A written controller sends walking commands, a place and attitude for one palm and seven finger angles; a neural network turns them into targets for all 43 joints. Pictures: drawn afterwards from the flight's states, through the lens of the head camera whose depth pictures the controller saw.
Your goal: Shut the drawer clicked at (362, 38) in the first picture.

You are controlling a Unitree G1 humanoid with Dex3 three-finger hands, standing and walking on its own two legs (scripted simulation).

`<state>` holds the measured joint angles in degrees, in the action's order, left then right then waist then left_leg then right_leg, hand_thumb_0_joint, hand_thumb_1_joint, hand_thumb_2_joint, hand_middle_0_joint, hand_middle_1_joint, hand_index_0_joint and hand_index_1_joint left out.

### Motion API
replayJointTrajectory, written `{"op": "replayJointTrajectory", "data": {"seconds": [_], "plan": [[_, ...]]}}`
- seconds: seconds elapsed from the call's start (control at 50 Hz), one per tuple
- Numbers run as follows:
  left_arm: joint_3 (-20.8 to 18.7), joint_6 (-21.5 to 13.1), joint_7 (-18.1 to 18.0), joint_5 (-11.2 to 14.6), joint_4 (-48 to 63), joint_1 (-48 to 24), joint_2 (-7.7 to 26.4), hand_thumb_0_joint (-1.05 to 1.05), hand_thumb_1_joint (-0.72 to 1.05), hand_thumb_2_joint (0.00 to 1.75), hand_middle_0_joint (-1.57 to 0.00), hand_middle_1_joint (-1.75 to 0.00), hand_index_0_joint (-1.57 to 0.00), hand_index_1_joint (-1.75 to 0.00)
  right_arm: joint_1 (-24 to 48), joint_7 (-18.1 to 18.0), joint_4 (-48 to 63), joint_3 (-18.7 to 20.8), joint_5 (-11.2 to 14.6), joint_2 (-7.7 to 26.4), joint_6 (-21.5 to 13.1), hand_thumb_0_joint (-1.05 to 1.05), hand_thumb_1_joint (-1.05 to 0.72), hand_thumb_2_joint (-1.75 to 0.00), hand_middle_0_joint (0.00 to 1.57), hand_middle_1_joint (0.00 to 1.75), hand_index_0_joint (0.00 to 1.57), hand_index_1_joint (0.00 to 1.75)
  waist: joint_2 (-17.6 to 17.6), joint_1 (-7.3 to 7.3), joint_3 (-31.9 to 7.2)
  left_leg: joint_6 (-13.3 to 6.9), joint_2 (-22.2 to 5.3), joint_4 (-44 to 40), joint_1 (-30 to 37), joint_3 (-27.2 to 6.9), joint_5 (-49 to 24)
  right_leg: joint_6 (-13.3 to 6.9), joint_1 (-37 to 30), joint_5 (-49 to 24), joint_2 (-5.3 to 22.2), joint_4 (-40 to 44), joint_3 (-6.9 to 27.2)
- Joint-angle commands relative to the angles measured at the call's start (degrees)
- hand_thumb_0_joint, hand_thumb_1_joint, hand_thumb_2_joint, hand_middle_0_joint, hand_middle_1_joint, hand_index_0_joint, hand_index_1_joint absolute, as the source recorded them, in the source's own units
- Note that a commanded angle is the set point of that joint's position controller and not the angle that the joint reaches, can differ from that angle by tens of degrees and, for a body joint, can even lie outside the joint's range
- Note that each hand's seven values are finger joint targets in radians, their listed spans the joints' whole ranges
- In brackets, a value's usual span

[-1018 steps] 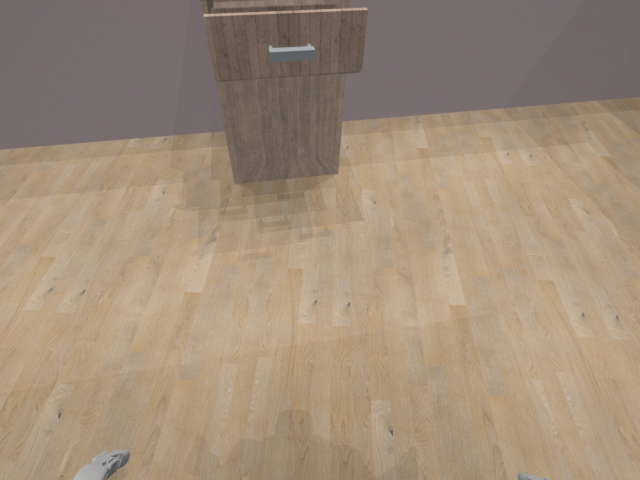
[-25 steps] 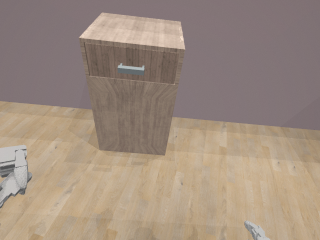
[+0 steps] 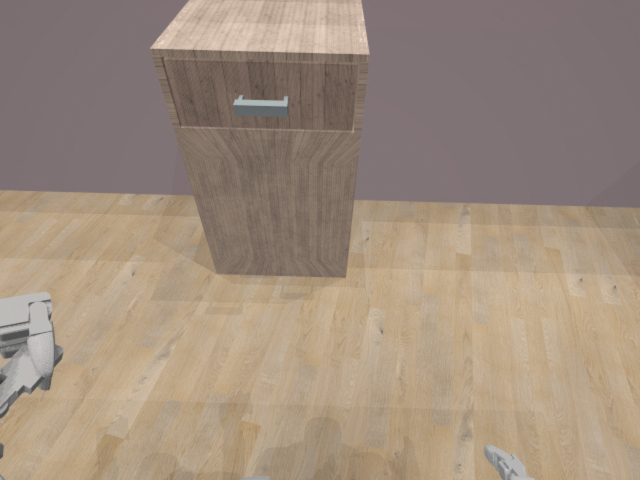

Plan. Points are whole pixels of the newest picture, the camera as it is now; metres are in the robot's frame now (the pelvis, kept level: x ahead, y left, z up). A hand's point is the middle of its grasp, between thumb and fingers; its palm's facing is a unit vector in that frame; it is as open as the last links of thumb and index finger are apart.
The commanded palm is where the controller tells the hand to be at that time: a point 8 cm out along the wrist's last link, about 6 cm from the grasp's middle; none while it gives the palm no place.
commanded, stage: stop stepping back and stand still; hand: left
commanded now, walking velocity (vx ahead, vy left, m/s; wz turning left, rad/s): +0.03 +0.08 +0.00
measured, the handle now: (262, 103) +0.94 +0.21 -0.01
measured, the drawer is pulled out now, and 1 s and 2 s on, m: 0.00 0.00 0.00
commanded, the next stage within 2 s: let the arm hang, fingers relaxed in 0.62 s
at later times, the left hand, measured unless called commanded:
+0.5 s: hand (86, 311) +0.23 +0.25 +0.15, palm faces +0.35 -0.80 -0.49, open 3.3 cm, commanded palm +0.18 +0.28 +0.19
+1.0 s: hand out of the picture +0.08 +0.20 -0.15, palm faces +0.00 -0.97 -0.23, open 3.1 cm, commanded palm none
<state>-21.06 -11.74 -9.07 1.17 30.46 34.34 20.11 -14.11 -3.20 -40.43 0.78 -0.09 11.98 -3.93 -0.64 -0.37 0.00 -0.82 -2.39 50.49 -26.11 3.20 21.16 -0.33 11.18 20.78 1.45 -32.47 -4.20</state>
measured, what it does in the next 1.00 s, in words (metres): stands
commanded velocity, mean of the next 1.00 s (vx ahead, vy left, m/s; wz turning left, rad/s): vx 0.00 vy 0.00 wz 0.00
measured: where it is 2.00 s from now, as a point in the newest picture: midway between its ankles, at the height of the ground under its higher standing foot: outside the picture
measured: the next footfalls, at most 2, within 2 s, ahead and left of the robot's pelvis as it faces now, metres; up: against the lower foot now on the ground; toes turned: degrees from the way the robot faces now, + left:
none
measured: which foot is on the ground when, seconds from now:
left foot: down 0.00-1.00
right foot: down 0.00-1.00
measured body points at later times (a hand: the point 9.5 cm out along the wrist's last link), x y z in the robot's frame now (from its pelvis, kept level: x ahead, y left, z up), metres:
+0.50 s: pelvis +0.05 +0.00 +0.01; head +0.08 +0.00 +0.46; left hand +0.21 +0.29 +0.18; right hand +0.21 -0.23 -0.09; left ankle +0.05 +0.11 -0.73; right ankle +0.00 -0.10 -0.73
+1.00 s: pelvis +0.00 +0.01 +0.00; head +0.01 +0.02 +0.45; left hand +0.08 +0.25 -0.13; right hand +0.10 -0.24 -0.13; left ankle +0.05 +0.11 -0.73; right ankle +0.00 -0.10 -0.73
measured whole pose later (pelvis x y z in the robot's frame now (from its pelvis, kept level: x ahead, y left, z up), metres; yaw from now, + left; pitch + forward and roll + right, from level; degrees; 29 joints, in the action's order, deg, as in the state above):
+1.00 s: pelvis +0.00 +0.01 +0.00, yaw +1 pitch -1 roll +0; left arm 0.2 3.6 -1.3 -1.9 -41.7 17.3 11.8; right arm -11.7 0.8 -48.8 -0.5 -1.6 14.1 1.1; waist 0.6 1.4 1.6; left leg -1.8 0.4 32.7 -19.1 2.6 13.2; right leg -0.4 14.7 18.5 1.2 -33.6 -3.8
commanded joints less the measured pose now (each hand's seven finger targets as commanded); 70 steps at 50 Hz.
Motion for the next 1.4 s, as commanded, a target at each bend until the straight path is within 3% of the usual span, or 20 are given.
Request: {"op": "replayJointTrajectory", "data": {"seconds": [0.0,0.02,0.06,0.1,0.18,0.24,0.28,0.36,0.46,0.68,0.7,0.72,0.76,0.82,0.86,0.98,1.04,1.1,1.22,1.38], "plan": [[-5.92,-5.17,-1.13,0.61,15.81,-2.07,10.25,0.00,0.90,0.90,-1.40,-1.60,-1.40,-1.60,7.29,-1.75,11.09,1.37,0.01,4.39,-5.23,0.00,-0.90,-0.90,0.20,0.30,0.20,0.30,4.50,1.88,0.12,-0.57,1.75,-21.37,14.37,3.70,-8.05,-5.38,6.47,-5.06,8.40,6.88,4.58],[-6.12,-5.61,-1.11,0.86,18.37,-2.88,10.84,0.00,0.90,0.90,-1.40,-1.60,-1.40,-1.60,7.65,-2.16,11.60,2.09,0.00,5.69,-5.80,0.00,-0.90,-0.90,0.20,0.30,0.20,0.30,-1.18,1.92,-0.39,-0.94,-0.02,-24.94,17.66,0.71,-10.02,-3.66,7.19,-5.72,7.01,1.80,3.22],[-7.73,-6.67,-1.35,0.26,20.35,-3.84,11.90,0.00,0.90,0.90,-1.40,-1.60,-1.40,-1.60,6.88,-1.91,12.80,2.43,-0.02,7.17,-6.34,0.00,-0.90,-0.90,0.20,0.30,0.20,0.30,-14.28,0.59,-1.37,-6.37,-11.60,-30.26,20.46,-17.61,-17.33,0.65,12.97,2.90,-0.24,-8.93,0.79],[-9.56,-6.65,-1.10,0.12,18.85,-4.10,13.45,0.00,0.90,0.90,-1.40,-1.60,-1.40,-1.60,5.99,-1.55,11.97,2.02,-0.54,5.79,-6.91,0.00,-0.90,-0.90,0.20,0.30,0.20,0.30,-17.73,1.25,-0.12,-8.11,-14.43,-35.09,15.68,-21.13,-16.84,0.52,11.53,9.22,-0.41,-13.68,2.02],[-9.16,-5.53,-0.65,0.46,14.16,2.62,10.48,0.00,0.90,0.90,-1.40,-1.60,-1.40,-1.60,4.83,-0.05,12.72,2.16,0.73,6.01,-6.53,0.00,-0.90,-0.90,0.20,0.30,0.20,0.30,-9.55,0.49,-3.32,-4.17,-8.91,-25.52,11.86,-7.29,-21.05,0.59,-0.84,-2.64,-0.44,5.10,1.09],[-8.85,-4.91,-0.05,1.61,12.32,6.31,10.65,0.00,0.90,0.90,-1.40,-1.60,-1.40,-1.60,5.50,0.57,14.25,2.17,0.98,4.98,-4.84,0.00,-0.90,-0.90,0.20,0.30,0.20,0.30,5.84,1.98,-5.38,0.29,-0.37,-15.30,6.06,-0.45,-8.74,-3.17,-4.62,-21.40,9.14,13.16,15.96],[-7.81,-4.07,0.03,2.20,11.46,5.79,9.70,0.00,0.90,0.90,-1.40,-1.60,-1.40,-1.60,5.63,0.69,13.96,2.49,1.40,5.25,-3.91,0.00,-0.90,-0.90,0.20,0.30,0.20,0.30,10.89,1.76,-3.45,0.95,0.67,-12.20,4.86,-1.17,-3.82,-5.32,-3.23,-22.77,12.44,14.19,18.10],[-8.10,-4.29,-0.59,1.59,11.30,4.99,10.52,0.00,0.90,0.90,-1.40,-1.60,-1.40,-1.60,6.79,-0.75,13.81,1.28,0.87,4.98,-3.50,0.00,-0.90,-0.90,0.20,0.30,0.20,0.30,5.57,1.32,-6.00,-0.55,-0.77,-24.32,12.91,-1.25,-21.14,-1.38,-6.22,-36.76,6.70,5.84,8.11],[-6.48,-4.74,-0.62,0.53,15.91,0.36,11.54,0.00,0.90,0.90,-1.40,-1.60,-1.40,-1.60,6.33,-1.46,14.08,1.13,0.57,5.44,-4.07,0.00,-0.90,-0.90,0.20,0.30,0.20,0.30,-6.29,0.68,-8.49,-2.31,-5.66,-23.51,23.81,-5.45,-47.05,1.03,-1.05,-26.08,1.22,1.80,2.62],[-9.28,-4.51,-0.47,2.24,12.65,8.96,11.28,0.00,0.90,0.90,-1.40,-1.60,-1.40,-1.60,6.91,-0.68,15.14,1.87,0.95,5.55,-2.20,0.00,-0.90,-0.90,0.20,0.30,0.20,0.30,-0.62,1.03,-8.10,-0.03,-2.70,-23.44,15.14,-3.39,-29.58,-0.31,-5.77,-31.01,3.06,7.73,5.90],[15.42,4.70,7.53,-3.28,-32.79,-5.29,5.36,0.00,0.90,0.90,-1.40,-1.60,-1.40,-1.60,11.30,4.53,2.96,4.23,1.66,16.89,-5.37,0.00,-0.90,-0.90,0.20,0.30,0.20,0.30,-2.81,2.72,-3.63,-0.46,-3.94,-15.52,11.96,-3.83,-32.42,-1.36,3.56,-34.25,7.73,0.06,3.05],[14.76,9.02,8.58,-2.77,-34.22,-6.47,3.26,0.00,0.90,0.90,-1.36,-1.56,-1.36,-1.56,6.53,4.23,2.47,4.93,1.40,13.66,-2.85,0.00,-0.90,-0.90,0.20,0.30,0.20,0.30,-1.73,2.08,-7.51,-0.08,-4.36,-17.13,14.67,-4.20,-30.21,-1.40,4.88,-26.90,6.53,2.50,6.65],[15.08,10.44,8.88,-2.89,-37.27,-8.04,1.51,0.00,0.90,0.90,-1.28,-1.47,-1.28,-1.47,5.19,4.04,2.60,3.48,0.62,12.29,-0.82,0.00,-0.90,-0.90,0.20,0.30,0.20,0.30,-1.25,1.21,-5.94,-2.12,-6.23,-20.03,9.34,-7.30,-18.21,-0.85,6.10,-10.80,4.81,1.90,4.15],[16.15,10.65,8.95,-3.28,-46.90,-14.65,3.20,0.00,0.90,0.90,-1.16,-1.34,-1.16,-1.34,6.10,3.83,2.10,2.00,-0.68,11.62,0.94,0.00,-0.90,-0.90,0.20,0.30,0.20,0.30,11.53,0.47,-3.09,-2.83,-4.61,-21.37,6.38,-9.19,-15.38,-1.71,4.52,-9.50,4.63,4.70,6.08],[16.97,11.10,8.76,-3.01,-54.19,-17.71,2.75,0.00,0.90,0.90,-1.08,-1.25,-1.08,-1.25,5.21,3.55,0.38,1.57,-1.17,10.72,2.21,0.00,-0.90,-0.90,0.20,0.30,0.20,0.30,14.39,1.27,-1.81,-2.15,-2.20,-19.85,9.62,-7.48,-13.70,-3.32,7.09,-8.39,6.90,7.55,7.91],[19.15,12.36,8.04,-2.11,-72.13,-17.81,0.54,0.00,0.90,0.90,-0.84,-0.99,-0.84,-0.99,4.01,3.13,-6.67,0.21,-1.49,8.11,4.07,0.00,-0.90,-0.90,0.20,0.30,0.20,0.30,-7.17,0.45,1.86,-1.99,-2.95,-29.52,6.77,-9.80,-5.55,-1.86,3.00,-0.14,3.60,8.86,6.47],[19.06,12.17,7.93,-1.89,-78.98,-15.29,-0.30,0.00,0.90,0.90,-0.72,-0.86,-0.72,-0.86,1.91,2.61,-9.78,0.35,-1.38,6.49,4.61,0.00,-0.90,-0.90,0.20,0.30,0.20,0.30,-10.70,-0.03,0.95,-1.67,-2.64,-31.21,6.16,-9.62,0.94,-2.40,0.31,0.45,3.58,10.98,6.25],[18.89,11.98,8.08,-1.91,-83.41,-14.83,-0.82,0.00,0.90,0.90,-0.60,-0.73,-0.60,-0.73,-0.60,2.19,-12.34,0.83,-1.28,5.91,4.74,0.00,-0.90,-0.90,0.20,0.30,0.20,0.30,-10.31,0.21,-0.14,-1.59,-2.59,-32.10,7.26,-9.88,3.58,-2.77,0.10,0.93,3.45,12.10,5.74],[19.30,11.66,7.87,-1.91,-89.11,-15.18,-1.60,0.00,0.90,0.90,-0.36,-0.47,-0.36,-0.47,-5.28,1.77,-16.81,1.43,-0.93,5.76,4.83,0.00,-0.90,-0.90,0.20,0.30,0.20,0.30,0.29,1.06,3.32,-1.80,-3.18,-31.65,10.38,-9.49,0.31,-2.77,4.46,2.99,3.77,14.22,5.44],[19.41,11.72,7.41,-1.89,-93.31,-13.58,-3.70,0.00,0.90,0.90,-0.20,-0.30,-0.20,-0.30,-6.70,1.54,-20.72,1.16,-0.99,3.51,4.49,0.00,-0.90,-0.90,0.20,0.30,0.20,0.30,1.13,0.74,5.33,-1.96,-3.33,-33.36,10.42,-9.29,-0.30,-2.29,5.15,2.34,3.79,13.70,5.37]]}}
